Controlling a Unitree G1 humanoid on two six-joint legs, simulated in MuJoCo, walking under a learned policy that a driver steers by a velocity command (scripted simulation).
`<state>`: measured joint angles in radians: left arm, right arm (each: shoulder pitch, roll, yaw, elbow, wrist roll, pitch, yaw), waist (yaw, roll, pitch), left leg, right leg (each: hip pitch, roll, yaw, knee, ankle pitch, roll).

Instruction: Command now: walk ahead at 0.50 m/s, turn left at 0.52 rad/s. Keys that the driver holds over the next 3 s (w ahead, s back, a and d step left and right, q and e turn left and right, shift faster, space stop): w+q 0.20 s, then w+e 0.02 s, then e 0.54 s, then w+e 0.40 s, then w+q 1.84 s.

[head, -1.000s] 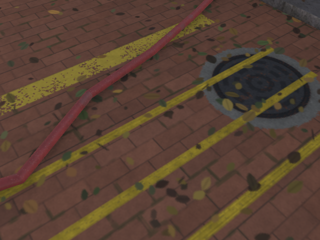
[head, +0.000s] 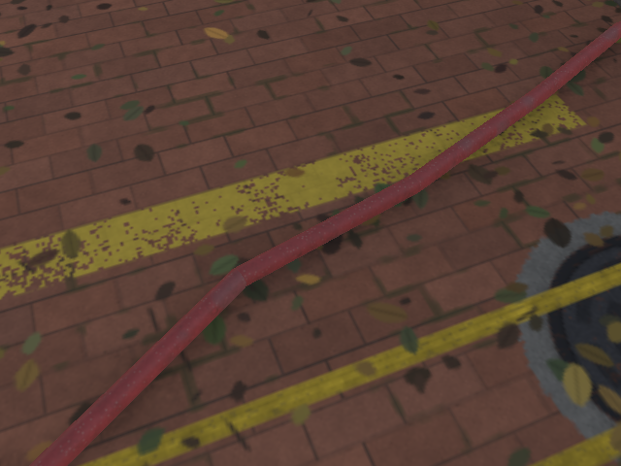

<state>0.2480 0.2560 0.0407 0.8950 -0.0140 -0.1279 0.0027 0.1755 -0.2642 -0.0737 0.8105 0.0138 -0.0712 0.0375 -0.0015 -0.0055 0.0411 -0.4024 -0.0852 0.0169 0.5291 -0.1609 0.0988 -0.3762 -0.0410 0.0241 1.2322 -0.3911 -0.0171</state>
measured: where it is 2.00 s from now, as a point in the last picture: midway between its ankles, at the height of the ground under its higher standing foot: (401, 330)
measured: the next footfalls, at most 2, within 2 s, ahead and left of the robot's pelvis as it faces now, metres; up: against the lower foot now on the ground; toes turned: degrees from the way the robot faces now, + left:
right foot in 0.36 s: +0.41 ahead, -0.11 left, +0.00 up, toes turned +9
left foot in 0.82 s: +0.38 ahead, +0.11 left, +0.00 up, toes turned -10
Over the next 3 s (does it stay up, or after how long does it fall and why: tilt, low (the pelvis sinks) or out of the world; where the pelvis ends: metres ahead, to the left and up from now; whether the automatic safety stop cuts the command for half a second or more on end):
stays up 1.25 -0.11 0.00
